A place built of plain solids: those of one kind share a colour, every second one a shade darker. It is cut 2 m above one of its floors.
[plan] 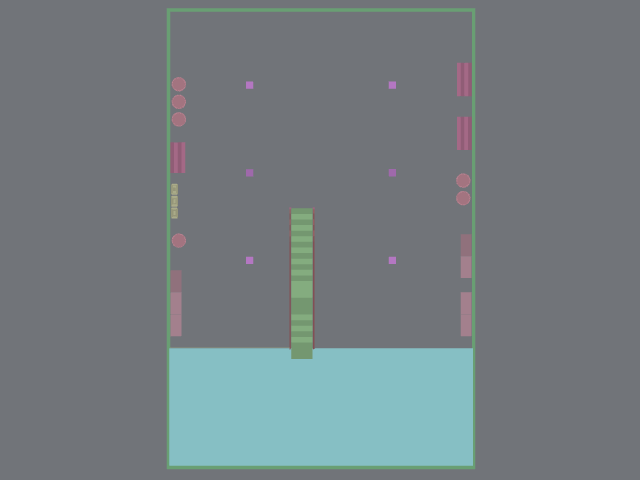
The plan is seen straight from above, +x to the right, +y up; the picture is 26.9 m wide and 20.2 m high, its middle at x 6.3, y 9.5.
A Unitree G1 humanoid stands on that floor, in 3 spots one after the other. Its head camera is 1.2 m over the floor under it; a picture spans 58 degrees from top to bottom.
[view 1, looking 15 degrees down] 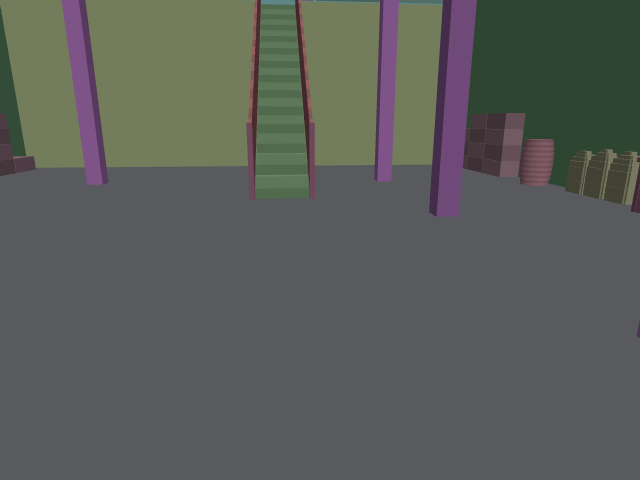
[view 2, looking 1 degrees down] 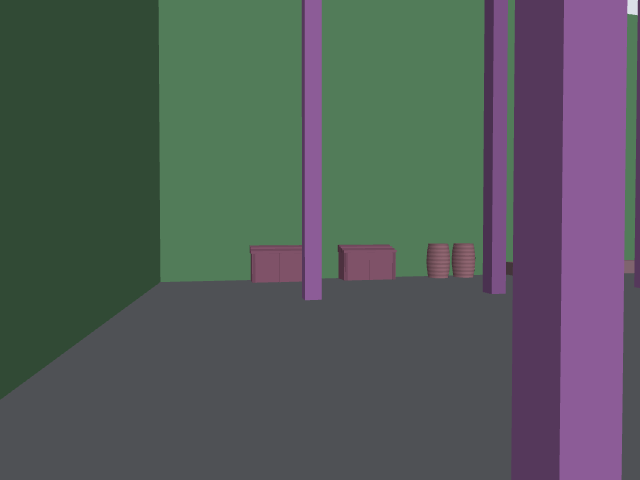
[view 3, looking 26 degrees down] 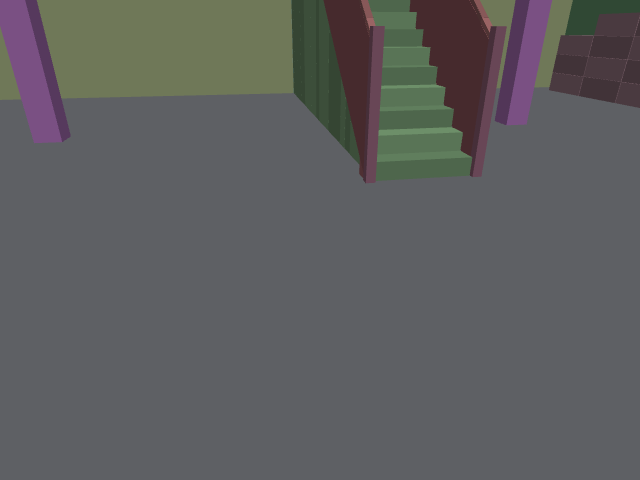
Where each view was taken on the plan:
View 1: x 5.54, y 18.00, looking -95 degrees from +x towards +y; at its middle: ground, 4.64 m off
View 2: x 1.67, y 17.50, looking -12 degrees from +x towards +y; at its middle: post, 7.70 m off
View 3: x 7.09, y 14.34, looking -100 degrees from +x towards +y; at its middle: ground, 2.74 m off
